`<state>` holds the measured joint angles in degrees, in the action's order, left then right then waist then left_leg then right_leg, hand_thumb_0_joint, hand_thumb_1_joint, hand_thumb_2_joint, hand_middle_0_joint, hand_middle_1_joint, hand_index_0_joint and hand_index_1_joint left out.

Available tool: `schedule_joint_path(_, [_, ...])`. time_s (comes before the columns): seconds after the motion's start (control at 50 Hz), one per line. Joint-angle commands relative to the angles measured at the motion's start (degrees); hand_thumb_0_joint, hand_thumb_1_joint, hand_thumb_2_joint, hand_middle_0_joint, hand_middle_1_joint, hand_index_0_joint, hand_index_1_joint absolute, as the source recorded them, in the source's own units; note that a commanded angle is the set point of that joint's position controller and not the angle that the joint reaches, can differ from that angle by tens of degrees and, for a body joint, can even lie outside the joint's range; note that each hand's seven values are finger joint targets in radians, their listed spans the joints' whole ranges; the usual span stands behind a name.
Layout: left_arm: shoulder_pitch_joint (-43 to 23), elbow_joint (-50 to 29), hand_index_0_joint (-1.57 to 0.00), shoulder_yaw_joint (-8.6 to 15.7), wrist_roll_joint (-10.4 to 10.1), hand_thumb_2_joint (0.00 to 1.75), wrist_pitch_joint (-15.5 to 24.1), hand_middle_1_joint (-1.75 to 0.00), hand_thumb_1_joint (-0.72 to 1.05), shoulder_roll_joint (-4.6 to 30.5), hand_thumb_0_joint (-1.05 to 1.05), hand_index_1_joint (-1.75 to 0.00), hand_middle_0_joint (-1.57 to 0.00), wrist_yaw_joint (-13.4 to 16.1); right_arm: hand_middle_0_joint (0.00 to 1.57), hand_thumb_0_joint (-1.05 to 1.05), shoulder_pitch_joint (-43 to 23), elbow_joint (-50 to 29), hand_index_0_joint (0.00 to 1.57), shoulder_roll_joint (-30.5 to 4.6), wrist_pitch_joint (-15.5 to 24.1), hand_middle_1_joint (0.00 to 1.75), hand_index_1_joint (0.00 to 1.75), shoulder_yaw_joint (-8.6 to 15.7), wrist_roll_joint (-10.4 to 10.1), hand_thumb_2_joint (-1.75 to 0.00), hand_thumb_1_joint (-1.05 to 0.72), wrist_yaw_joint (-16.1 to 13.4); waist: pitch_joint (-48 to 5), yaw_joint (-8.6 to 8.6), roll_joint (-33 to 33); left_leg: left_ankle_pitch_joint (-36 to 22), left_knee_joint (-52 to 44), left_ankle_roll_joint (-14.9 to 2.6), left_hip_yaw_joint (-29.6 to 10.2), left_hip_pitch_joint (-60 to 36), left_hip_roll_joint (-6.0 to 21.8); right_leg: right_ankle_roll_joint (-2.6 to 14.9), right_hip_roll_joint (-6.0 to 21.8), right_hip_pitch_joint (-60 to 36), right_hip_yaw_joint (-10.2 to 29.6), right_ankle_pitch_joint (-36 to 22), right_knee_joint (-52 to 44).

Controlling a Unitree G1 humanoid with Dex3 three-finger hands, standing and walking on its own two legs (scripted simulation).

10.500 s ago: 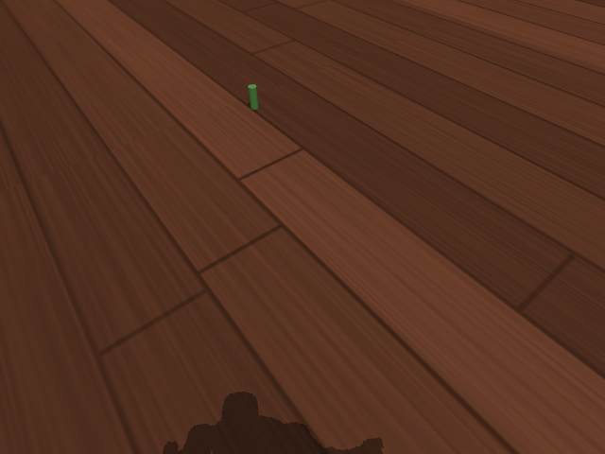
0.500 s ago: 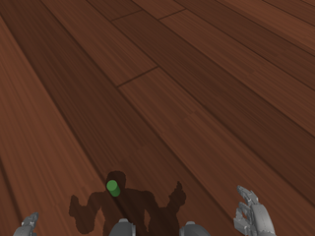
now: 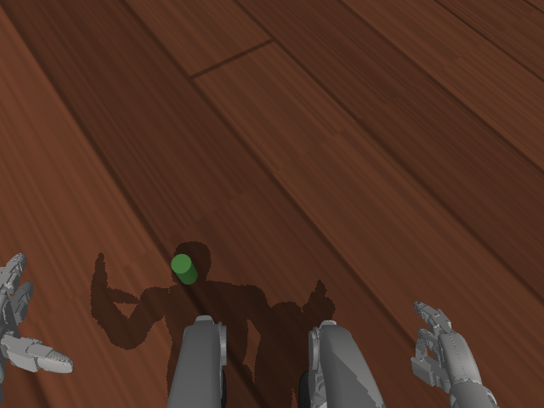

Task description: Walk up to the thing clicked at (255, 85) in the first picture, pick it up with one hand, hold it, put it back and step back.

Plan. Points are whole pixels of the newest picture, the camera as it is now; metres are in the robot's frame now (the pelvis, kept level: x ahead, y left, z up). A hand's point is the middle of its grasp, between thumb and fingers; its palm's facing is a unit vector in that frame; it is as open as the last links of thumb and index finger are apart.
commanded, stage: go down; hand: left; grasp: from the side
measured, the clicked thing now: (185, 270) +0.43 +0.22 -0.51
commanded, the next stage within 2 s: approach in 1.52 s
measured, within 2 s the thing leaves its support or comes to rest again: neither
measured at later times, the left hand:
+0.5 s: hand (52, 283) +0.32 +0.37 -0.15, palm faces +0.17 -0.97 -0.16, open 17.0 cm
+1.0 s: hand (54, 273) +0.34 +0.39 -0.18, palm faces +0.15 -0.98 -0.12, open 17.3 cm
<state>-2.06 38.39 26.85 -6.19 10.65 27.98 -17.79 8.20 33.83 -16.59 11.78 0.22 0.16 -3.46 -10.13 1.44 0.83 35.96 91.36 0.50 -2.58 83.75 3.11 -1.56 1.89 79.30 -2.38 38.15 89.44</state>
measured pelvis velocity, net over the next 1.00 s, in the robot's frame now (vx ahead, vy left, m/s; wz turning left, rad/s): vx -0.04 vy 0.00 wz -0.08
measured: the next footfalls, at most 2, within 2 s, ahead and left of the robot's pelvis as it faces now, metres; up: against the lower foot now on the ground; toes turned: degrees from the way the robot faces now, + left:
none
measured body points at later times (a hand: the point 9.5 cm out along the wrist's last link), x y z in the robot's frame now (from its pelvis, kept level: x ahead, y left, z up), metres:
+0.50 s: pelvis -0.04 -0.01 -0.12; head +0.16 +0.03 +0.29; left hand +0.30 +0.42 -0.13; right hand +0.12 -0.28 -0.23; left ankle +0.05 +0.12 -0.55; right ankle +0.03 -0.14 -0.55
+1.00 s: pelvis -0.04 +0.00 -0.18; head +0.17 +0.05 +0.22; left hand +0.33 +0.44 -0.17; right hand +0.11 -0.29 -0.28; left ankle +0.05 +0.12 -0.55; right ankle +0.03 -0.14 -0.55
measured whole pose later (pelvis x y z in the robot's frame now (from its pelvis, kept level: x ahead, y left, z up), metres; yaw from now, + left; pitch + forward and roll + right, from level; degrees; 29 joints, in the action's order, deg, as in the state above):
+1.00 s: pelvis -0.04 +0.00 -0.18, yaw -5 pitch +33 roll -7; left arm -28.9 58.8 45.9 -11.2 22.3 47.1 -39.3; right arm 4.9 39.3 -19.8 9.7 -4.7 2.4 -2.0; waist -6.5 3.1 1.5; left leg 38.8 124.7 1.0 -7.4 119.3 3.5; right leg -1.3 0.3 113.4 -4.0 41.3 121.9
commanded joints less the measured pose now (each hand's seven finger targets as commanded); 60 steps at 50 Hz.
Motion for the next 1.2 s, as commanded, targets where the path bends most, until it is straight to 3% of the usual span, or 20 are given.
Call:
schedule_joint_path(0.0, [-1.3, -0.04, -0.05, 10.38, -2.29, 0.08, 6.06, -0.08, -0.52, 18.37, 0.0, -0.09, -0.05, -3.48, 0.2, 0.0, 3.4, -4.19, 0.2, -11.13, 1.37, 0.3, 0.3, 4.27, -0.2, -0.9, -0.88, -0.48, -25.65, -3.39, -7.54, -16.42, -10.28, -0.98, -2.67, -20.58, -0.97, 3.52, -2.1, -3.32, -0.64, -13.68, -5.49])
schedule_joint_path(0.02, [-4.23, -1.47, -0.05, 10.7, -2.55, 0.09, 6.95, -0.08, -0.52, 19.62, 0.0, -0.09, -0.05, -4.46, 0.2, 0.0, 3.33, -3.73, 0.2, -11.31, 1.18, 0.3, 0.3, 4.1, -0.04, -0.9, -0.89, -0.28, -27.78, -3.44, -8.78, -20.07, -8.19, -1.06, -2.45, -20.87, -1.04, 3.66, -2.09, -2.27, -0.54, -15.95, -3.99])
schedule_joint_path(0.06, [-6.84, -0.49, -0.04, 12.76, -2.87, 0.1, 8.46, -0.08, -0.51, 22.34, 0.0, -0.09, -0.05, -6.03, 0.2, 0.0, 3.18, -2.91, 0.2, -11.3, 0.61, 0.3, 0.3, 3.81, 0.3, -0.9, -0.89, -0.02, -28.94, -3.55, -8.14, -21.83, -5.33, -1.55, -1.8, -18.75, -1.16, 3.61, -2.23, -1.49, -0.34, -17.11, -2.7])
schedule_joint_path(0.08, [-9.68, -0.83, -0.04, 12.06, -3.05, 0.09, 9.27, -0.09, -0.54, 21.9, 0.0, -0.09, -0.05, -6.94, 0.2, 0.0, 2.91, -2.8, 0.2, -11.17, 0.45, 0.3, 0.3, 3.78, 0.37, -0.9, -0.89, 0.0, -28.63, -2.63, -9.02, -20.33, -4.27, -1.53, -1.72, -17.43, -1.26, 3.7, -2.19, 0.04, -0.2, -16.04, -1.7])
schedule_joint_path(0.1, [-10.31, 1.92, -0.04, 13.58, -3.64, 0.1, 9.86, -0.09, -0.5, 22.29, 0.0, -0.1, -0.05, -7.53, 0.2, 0.0, 2.76, -2.44, 0.2, -11.47, 0.42, 0.3, 0.3, 3.84, 0.42, -0.9, -0.9, 0.18, -28.09, -2.35, -7.42, -19.03, -3.25, -1.69, -1.94, -15.53, -1.18, 3.6, -2.35, 1.2, -0.41, -15.22, -0.81])
schedule_joint_path(0.14, [-16.13, 1.75, -0.04, 14.18, -3.81, 0.11, 11.99, -0.1, -0.51, 24.72, 0.0, -0.1, -0.04, -8.98, 0.2, 0.0, 2.38, -1.95, 0.2, -11.57, 0.29, 0.3, 0.3, 3.64, 0.66, -0.9, -0.9, 0.16, -28.0, -1.57, -8.52, -14.58, -1.46, -1.72, -1.95, -12.35, -1.12, 3.63, -2.39, 3.69, -0.14, -12.11, 0.75])
schedule_joint_path(0.24, [-21.83, 6.25, -0.04, 15.98, -4.5, 0.11, 14.88, -0.11, -0.45, 28.17, 0.0, -0.1, -0.04, -12.18, 0.2, 0.0, 2.57, -1.13, 0.2, -12.36, 0.08, 0.3, 0.3, 2.86, 1.12, -0.9, -0.9, 0.07, -28.43, -0.99, -7.29, -7.89, 1.96, -1.76, -1.63, -6.66, -0.89, 3.45, -2.53, 6.57, 0.55, -7.03, 2.65])
schedule_joint_path(0.32, [-25.69, 7.48, -0.04, 18.06, -4.63, 0.09, 15.53, -0.08, -0.44, 32.73, 0.0, -0.08, -0.05, -14.21, 0.2, 0.0, 3.34, -0.29, 0.2, -12.99, -0.26, 0.3, 0.3, 2.32, 1.44, -0.9, -0.9, 0.01, -30.8, -1.22, -7.53, -7.46, 5.09, -1.74, -1.09, -3.16, -0.91, 3.33, -2.57, 6.77, 0.51, -6.54, 4.72])
schedule_joint_path(0.34, [-24.41, 8.31, -0.04, 18.88, -4.8, 0.09, 15.4, -0.09, -0.44, 33.51, 0.0, -0.08, -0.05, -14.66, 0.2, 0.0, 3.03, -0.25, 0.2, -13.03, -0.3, 0.3, 0.3, 2.06, 1.55, -0.9, -0.9, -0.02, -31.41, -2.2, -7.18, -7.9, 6.03, -1.87, -0.62, -2.24, -0.91, 3.23, -2.54, 6.11, 0.95, -6.77, 4.83])
schedule_joint_path(0.4, [-28.47, 6.31, -0.04, 19.77, -4.84, 0.08, 15.55, -0.08, -0.45, 36.19, 0.0, -0.08, -0.05, -15.75, 0.2, 0.0, 3.35, 0.36, 0.2, -13.76, -0.39, 0.3, 0.3, 1.82, 1.51, -0.9, -0.91, 0.01, -33.41, -2.16, -10.44, -8.02, 6.66, -1.54, -1.32, -3.62, -0.63, 3.78, -2.9, 9.72, -0.46, -6.88, 8.0])
schedule_joint_path(0.44, [-26.17, 9.63, -0.04, 20.16, -4.84, 0.08, 14.65, -0.08, -0.45, 36.11, 0.0, -0.08, -0.05, -16.37, 0.2, 0.0, 3.23, 0.65, 0.2, -14.23, -0.53, 0.3, 0.3, 1.65, 1.41, -0.9, -0.91, -0.06, -31.58, -2.34, -11.12, -7.88, 6.94, -1.4, -2.07, -3.54, -0.46, 3.95, -2.97, 11.94, -1.45, -6.98, 9.68])
schedule_joint_path(0.56, [-29.14, 10.09, -0.04, 20.73, -5.72, 0.08, 14.98, -0.07, -0.47, 37.35, 0.0, -0.07, -0.04, -17.66, 0.2, 0.0, 2.47, 0.88, 0.2, -14.45, -0.58, 0.3, 0.3, 1.17, 1.39, -0.9, -0.91, 0.08, -28.17, -1.55, -10.6, -2.86, 9.48, -1.64, -1.91, 3.41, -0.41, 3.89, -3.16, 15.5, -2.01, -3.77, 12.29])
schedule_joint_path(0.62, [-31.44, 8.33, -0.04, 21.34, -6.15, 0.08, 15.31, -0.08, -0.48, 38.91, 0.0, -0.08, -0.04, -18.57, 0.2, 0.0, 3.15, 1.31, 0.2, -14.85, -0.48, 0.3, 0.3, 0.99, 1.5, -0.91, -0.92, 0.12, -31.18, -1.3, -11.7, -6.2, 11.54, -1.65, -1.93, 1.67, -0.25, 3.87, -3.18, 15.81, -2.21, -6.32, 13.88])
schedule_joint_path(0.74, [-34.28, 8.41, -0.04, 22.18, -6.83, 0.07, 15.67, -0.07, -0.51, 41.4, 0.0, -0.07, -0.04, -19.89, 0.2, 0.0, 3.23, 1.64, 0.2, -15.48, -0.21, 0.3, 0.3, 0.72, 1.59, -0.91, -0.92, 0.21, -30.63, -0.87, -12.08, -3.26, 13.52, -1.58, -2.09, 4.75, -0.16, 3.88, -3.31, 18.17, -2.65, -4.41, 16.35])
schedule_joint_path(0.82, [-33.83, 9.11, -0.03, 22.87, -7.04, 0.08, 15.33, -0.07, -0.51, 41.83, 0.0, -0.07, -0.04, -20.98, 0.2, 0.0, 3.89, 2.19, 0.2, -16.05, -0.28, 0.3, 0.3, 0.43, 1.75, -0.91, -0.93, 0.28, -33.14, -1.04, -12.96, -8.47, 15.35, -1.47, -2.25, 2.16, -0.18, 3.97, -3.27, 19.31, -2.97, -7.72, 18.17])
schedule_joint_path(0.88, [-34.86, 9.52, -0.04, 23.34, -7.01, 0.08, 15.15, -0.07, -0.51, 42.8, 0.0, -0.07, -0.04, -21.32, 0.2, 0.0, 3.49, 2.45, 0.2, -16.32, -0.31, 0.3, 0.3, 0.27, 1.76, -0.91, -0.92, 0.32, -30.67, -1.19, -14.25, -5.68, 15.22, -1.26, -3.02, 3.61, -0.02, 4.11, -3.25, 22.01, -3.46, -5.9, 19.84])
schedule_joint_path(1.0, [-35.37, 10.42, -0.03, 24.25, -7.43, 0.08, 15.19, -0.07, -0.53, 44.14, 0.0, -0.08, -0.04, -22.22, 0.2, 0.0, 3.3, 2.5, 0.2, -16.46, -0.4, 0.3, 0.3, -0.24, 1.96, -0.91, -0.93, 0.39, -30.85, -1.15, -13.54, -6.18, 17.63, -1.5, -2.29, 5.97, -0.25, 4.0, -3.32, 22.22, -3.47, -6.21, 21.05])
schedule_joint_path(1.06, [-36.76, 10.93, -0.03, 24.07, -7.41, 0.08, 14.92, -0.07, -0.52, 44.35, 0.0, -0.08, -0.04, -22.56, 0.2, 0.0, 3.7, 2.35, 0.2, -16.63, -0.43, 0.3, 0.3, -0.3, 2.01, -0.91, -0.92, 0.48, -30.12, -0.14, -12.51, -5.77, 18.68, -1.65, -2.07, 7.61, -0.34, 3.88, -3.36, 22.26, -3.57, -5.98, 21.18])
schedule_joint_path(1.14, [-36.91, 11.38, -0.03, 24.99, -7.39, 0.08, 14.86, -0.07, -0.54, 46.1, 0.0, -0.08, -0.04, -22.68, 0.2, 0.0, 3.79, 2.21, 0.2, -16.76, -0.46, 0.3, 0.3, -0.67, 2.15, -0.91, -0.92, 0.63, -30.39, -0.76, -12.41, -4.92, 19.33, -1.65, -1.91, 8.77, -0.39, 3.88, -3.52, 22.18, -3.72, -5.23, 21.92])
schedule_joint_path(1.18, [-38.09, 11.29, -0.04, 24.52, -7.37, 0.07, 15.0, -0.07, -0.55, 45.85, 0.0, -0.08, -0.05, -22.99, 0.2, 0.0, 3.66, 2.28, 0.2, -16.99, -0.49, 0.3, 0.3, -0.73, 2.16, -0.91, -0.93, 0.67, -30.25, -0.07, -13.4, -4.71, 19.5, -1.56, -2.28, 8.27, -0.32, 4.01, -3.55, 23.47, -3.97, -5.3, 22.6])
